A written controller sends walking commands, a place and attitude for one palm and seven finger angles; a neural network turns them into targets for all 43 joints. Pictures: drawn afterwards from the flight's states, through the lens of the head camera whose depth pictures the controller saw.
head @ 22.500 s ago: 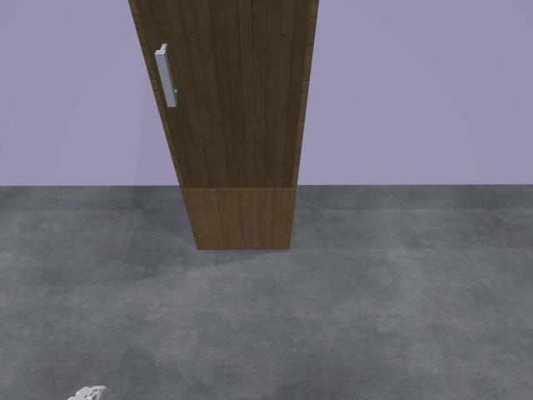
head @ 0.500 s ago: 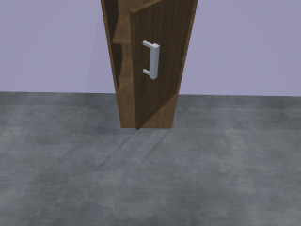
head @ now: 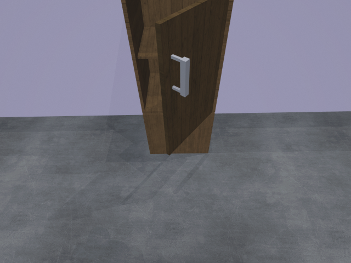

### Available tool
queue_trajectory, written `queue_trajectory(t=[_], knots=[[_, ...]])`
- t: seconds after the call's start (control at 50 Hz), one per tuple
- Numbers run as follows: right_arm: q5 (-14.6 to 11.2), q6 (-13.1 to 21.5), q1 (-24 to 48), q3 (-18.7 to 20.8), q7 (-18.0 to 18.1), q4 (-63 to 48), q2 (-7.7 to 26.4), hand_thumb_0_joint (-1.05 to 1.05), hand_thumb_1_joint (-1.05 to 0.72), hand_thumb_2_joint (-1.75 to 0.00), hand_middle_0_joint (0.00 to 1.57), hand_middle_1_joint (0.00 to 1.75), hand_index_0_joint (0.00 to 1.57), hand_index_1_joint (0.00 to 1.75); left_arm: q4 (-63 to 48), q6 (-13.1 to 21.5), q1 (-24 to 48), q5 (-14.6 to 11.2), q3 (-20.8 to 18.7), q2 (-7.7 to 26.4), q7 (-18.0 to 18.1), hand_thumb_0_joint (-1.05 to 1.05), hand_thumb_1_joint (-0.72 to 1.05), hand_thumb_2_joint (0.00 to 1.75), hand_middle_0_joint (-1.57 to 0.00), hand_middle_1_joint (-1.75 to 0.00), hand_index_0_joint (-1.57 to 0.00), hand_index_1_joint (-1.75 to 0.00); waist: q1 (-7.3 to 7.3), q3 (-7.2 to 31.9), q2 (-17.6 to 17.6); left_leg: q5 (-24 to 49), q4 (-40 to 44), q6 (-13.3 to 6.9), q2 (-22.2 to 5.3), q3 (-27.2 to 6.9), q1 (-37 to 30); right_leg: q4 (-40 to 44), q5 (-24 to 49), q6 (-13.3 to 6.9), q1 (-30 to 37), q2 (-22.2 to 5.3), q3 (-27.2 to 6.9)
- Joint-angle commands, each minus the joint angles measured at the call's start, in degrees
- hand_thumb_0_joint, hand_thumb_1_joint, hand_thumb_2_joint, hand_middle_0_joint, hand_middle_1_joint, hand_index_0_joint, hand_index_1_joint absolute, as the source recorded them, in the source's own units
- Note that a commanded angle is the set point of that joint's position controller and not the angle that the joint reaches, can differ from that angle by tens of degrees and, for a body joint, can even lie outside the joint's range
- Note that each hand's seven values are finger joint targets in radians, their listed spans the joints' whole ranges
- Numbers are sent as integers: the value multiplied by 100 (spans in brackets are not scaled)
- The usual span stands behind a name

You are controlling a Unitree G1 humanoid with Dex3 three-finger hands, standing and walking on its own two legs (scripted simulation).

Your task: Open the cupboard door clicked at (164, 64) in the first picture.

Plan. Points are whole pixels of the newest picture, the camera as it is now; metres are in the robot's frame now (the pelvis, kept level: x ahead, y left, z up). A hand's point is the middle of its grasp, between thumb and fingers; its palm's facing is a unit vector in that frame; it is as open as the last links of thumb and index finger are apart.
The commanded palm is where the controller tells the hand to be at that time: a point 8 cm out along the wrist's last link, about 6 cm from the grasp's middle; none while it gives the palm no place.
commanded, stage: let the arm hang, fingers relaxed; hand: left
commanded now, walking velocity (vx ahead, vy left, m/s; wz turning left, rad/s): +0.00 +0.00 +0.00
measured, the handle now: (179, 75) +0.64 +0.02 +0.08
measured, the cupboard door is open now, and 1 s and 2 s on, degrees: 51 51 51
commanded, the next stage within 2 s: look to check the result in 0.30 s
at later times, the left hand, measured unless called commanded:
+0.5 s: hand out of the picture -0.01 +0.16 -0.17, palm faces +0.03 -0.98 -0.19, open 7.4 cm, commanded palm none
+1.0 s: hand out of the picture +0.02 +0.16 -0.17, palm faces +0.02 -0.98 -0.20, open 7.4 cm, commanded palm none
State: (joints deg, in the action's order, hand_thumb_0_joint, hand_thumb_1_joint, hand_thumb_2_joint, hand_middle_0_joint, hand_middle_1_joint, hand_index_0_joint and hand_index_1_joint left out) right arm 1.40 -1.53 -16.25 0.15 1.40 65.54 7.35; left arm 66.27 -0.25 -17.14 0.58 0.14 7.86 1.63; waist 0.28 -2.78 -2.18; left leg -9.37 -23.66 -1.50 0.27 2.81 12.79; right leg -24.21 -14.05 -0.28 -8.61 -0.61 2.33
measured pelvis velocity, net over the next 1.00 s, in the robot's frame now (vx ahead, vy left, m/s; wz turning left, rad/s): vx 0.02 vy -0.01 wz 0.00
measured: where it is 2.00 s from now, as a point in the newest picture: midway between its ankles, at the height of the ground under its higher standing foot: outside the picture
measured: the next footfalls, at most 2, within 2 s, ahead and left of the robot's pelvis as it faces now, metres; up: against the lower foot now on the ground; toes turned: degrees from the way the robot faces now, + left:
left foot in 1.92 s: +0.12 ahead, +0.08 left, +0.00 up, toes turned -27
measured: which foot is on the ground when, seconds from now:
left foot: down 0.00-1.00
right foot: down 0.00-1.00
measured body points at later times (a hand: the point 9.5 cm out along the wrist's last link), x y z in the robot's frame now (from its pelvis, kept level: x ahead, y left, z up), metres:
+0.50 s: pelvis +0.01 +0.00 +0.00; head +0.03 -0.01 +0.45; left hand -0.01 +0.22 -0.16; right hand -0.01 -0.22 -0.17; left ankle +0.04 +0.10 -0.74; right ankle -0.01 -0.12 -0.74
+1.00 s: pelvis +0.02 -0.01 +0.00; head +0.04 -0.02 +0.45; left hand +0.02 +0.21 -0.15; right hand +0.03 -0.23 -0.16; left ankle +0.04 +0.10 -0.74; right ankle -0.01 -0.12 -0.74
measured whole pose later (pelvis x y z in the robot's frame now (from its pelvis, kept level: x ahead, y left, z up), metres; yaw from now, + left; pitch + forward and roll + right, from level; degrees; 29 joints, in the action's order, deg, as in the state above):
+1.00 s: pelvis +0.02 -0.01 +0.00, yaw +0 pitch -1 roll +0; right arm 1.3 -0.7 -13.6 0.4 1.9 65.8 9.0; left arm 65.7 0.7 -14.8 0.5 -0.2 8.0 1.7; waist 0.3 -2.9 -1.2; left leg -10.4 -22.0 -0.3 -0.4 2.5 10.6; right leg -22.0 -14.9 -1.2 -6.2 0.2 2.6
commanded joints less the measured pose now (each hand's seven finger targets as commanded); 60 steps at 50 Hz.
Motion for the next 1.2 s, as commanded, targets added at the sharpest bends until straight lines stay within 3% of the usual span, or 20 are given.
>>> queue_trajectory(t=[0.0,0.1,0.16,0.42,0.66,0.82,1.0,1.06,1.18], knots=[[-18,99,-418,117,38,-106,508,0,-90,-90,20,30,20,30,-119,80,-364,-7,-142,609,76,0,90,90,-20,-30,-20,-30,28,-313,268,-355,535,-49,-566,-611,3,595,-235,-231,-538,-476,-437],[-13,116,-443,121,47,-114,465,0,-90,-90,20,30,20,30,-145,89,-350,-6,-162,546,76,0,90,90,-20,-30,-20,-30,29,-369,215,-359,526,-38,-558,-593,53,587,-219,-227,-562,-477,-430],[-8,121,-405,121,57,-119,471,0,-90,-90,20,30,20,30,-135,88,-362,-11,-163,530,70,0,90,90,-20,-30,-20,-30,20,-367,-29,-339,555,-38,-562,-614,32,563,-100,-231,-546,-465,-439],[-30,135,-382,129,63,-131,543,0,-90,-90,20,30,20,30,-142,124,-306,-18,-168,593,70,0,90,90,-20,-30,-20,-30,50,-187,255,103,455,-39,-590,-573,-209,617,149,-220,-428,-502,-460],[-43,157,-220,118,75,-109,634,0,-90,-90,20,30,20,30,-124,152,-258,-28,-160,659,73,0,90,90,-20,-30,-20,-30,39,-54,207,576,402,-32,-614,-552,-400,640,606,-206,-237,-531,-458],[-32,146,-154,105,76,-83,648,0,-90,-90,20,30,20,30,-115,143,-200,-28,-152,657,72,0,90,90,-20,-30,-20,-30,42,-210,170,472,464,-10,-617,-543,-373,721,486,-209,-274,-520,-475],[-32,157,-86,98,80,-85,683,0,-90,-90,20,30,20,30,-126,159,-168,-32,-158,692,69,0,90,90,-20,-30,-20,-30,22,-110,203,659,430,-2,-628,-511,-465,722,741,-212,-175,-541,-468],[-31,121,-126,124,114,-82,658,0,-90,-90,20,30,20,30,-164,112,-177,-29,-199,685,70,0,90,90,-20,-30,-20,-30,31,-79,225,741,254,26,-676,-378,-548,589,1168,-226,-232,-539,-574],[-35,-21,41,347,165,-449,820,0,-90,-90,20,30,20,30,-514,-73,3,29,-477,957,16,0,90,90,-20,-30,-20,-30,38,-28,527,9,-434,110,-695,61,-182,260,1393,-406,-513,-631,-1086]])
